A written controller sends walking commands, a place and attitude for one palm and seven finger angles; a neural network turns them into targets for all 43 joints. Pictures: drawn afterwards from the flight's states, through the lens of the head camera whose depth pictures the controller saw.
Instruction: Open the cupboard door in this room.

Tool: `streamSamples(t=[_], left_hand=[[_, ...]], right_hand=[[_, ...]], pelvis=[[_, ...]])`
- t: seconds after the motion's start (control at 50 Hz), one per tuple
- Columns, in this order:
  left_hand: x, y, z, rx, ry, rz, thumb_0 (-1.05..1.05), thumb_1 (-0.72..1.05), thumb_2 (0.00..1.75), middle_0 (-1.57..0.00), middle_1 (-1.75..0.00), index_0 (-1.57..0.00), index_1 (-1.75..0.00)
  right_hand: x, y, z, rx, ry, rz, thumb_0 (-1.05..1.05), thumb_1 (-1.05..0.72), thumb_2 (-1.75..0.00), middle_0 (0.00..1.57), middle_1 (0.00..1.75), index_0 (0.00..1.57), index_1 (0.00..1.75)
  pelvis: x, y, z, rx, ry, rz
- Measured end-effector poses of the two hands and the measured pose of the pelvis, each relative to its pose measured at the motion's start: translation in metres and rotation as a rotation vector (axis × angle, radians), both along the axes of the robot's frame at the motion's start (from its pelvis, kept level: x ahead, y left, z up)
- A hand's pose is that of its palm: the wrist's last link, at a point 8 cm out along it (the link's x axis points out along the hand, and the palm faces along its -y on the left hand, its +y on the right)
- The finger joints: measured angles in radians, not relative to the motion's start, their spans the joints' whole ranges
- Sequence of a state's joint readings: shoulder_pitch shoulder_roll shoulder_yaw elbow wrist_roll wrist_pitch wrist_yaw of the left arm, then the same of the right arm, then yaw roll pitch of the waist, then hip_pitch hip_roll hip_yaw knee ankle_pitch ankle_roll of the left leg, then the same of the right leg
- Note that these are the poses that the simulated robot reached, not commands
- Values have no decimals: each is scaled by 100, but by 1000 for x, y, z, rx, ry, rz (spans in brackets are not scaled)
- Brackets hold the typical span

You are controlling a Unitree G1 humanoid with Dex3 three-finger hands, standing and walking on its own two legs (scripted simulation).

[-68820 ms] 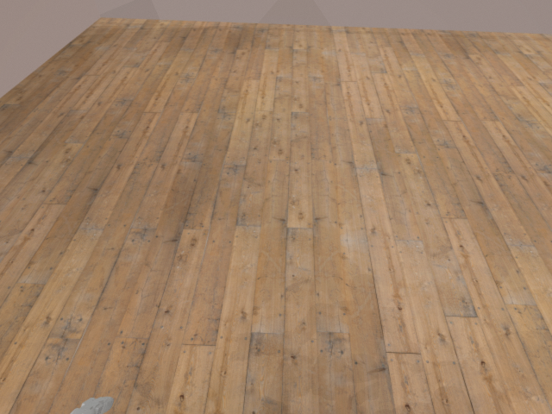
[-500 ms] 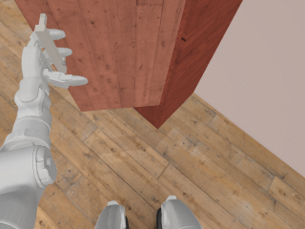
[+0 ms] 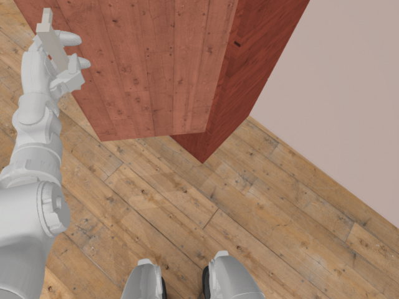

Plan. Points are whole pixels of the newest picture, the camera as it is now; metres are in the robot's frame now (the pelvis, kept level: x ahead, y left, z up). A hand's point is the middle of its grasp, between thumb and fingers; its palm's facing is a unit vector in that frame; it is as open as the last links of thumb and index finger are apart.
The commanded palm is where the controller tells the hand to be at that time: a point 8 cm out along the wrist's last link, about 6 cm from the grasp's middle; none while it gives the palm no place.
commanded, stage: close the thumb around the handle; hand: left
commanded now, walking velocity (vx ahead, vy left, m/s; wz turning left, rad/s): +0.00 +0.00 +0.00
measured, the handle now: (62, 53) +0.57 +0.21 +0.08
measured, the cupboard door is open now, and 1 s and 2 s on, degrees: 50 88 97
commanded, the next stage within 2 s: pull the door open along its arc in 0.02 s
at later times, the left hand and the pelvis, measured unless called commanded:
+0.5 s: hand (83, 99) +0.47 +0.17 +0.07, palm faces +0.01 -1.00 -0.02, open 5.5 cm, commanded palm +0.41 +0.21 +0.07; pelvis +0.02 +0.00 +0.02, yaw -1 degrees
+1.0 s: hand (140, 163) +0.34 +0.07 +0.07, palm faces +0.42 -0.91 -0.01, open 6.0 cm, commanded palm +0.28 +0.13 +0.07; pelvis +0.02 -0.04 +0.03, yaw +2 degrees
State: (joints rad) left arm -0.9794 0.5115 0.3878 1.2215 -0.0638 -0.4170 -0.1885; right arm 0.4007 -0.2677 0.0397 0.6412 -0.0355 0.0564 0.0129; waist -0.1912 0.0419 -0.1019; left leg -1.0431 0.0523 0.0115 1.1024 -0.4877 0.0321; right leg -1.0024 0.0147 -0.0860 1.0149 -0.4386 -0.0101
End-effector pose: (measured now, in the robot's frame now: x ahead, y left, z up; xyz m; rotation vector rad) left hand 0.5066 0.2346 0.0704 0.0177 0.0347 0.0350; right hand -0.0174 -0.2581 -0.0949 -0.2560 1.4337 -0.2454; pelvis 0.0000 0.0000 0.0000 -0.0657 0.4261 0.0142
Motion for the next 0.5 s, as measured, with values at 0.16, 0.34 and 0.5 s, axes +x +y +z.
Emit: streamSamples(t=[0.16, 0.34, 0.5], left_hand=[[0, -1, 0, 0, -2, 5, 1, 79, 86, -39, -135, -37, -135], [-11, -2, 0, 3, -7, -6, 1, 80, 83, -39, -135, -37, -135], [-54, -12, -1, -2, -19, -28, 1, 77, 79, -39, -135, -37, -135]], right_hand=[[1, 3, 0, 8, 1, -6, 0, -90, -89, 20, 30, 20, 29], [13, 6, 3, 30, -30, -27, 0, -90, -89, 20, 30, 20, 29], [51, 6, 11, 65, -134, -28, 1, -90, -89, 20, 30, 20, 29]], pelvis=[[3, 1, 1, 0, -1, -3], [10, 1, 8, 8, -15, -19], [22, 1, 20, 20, -54, -30]])
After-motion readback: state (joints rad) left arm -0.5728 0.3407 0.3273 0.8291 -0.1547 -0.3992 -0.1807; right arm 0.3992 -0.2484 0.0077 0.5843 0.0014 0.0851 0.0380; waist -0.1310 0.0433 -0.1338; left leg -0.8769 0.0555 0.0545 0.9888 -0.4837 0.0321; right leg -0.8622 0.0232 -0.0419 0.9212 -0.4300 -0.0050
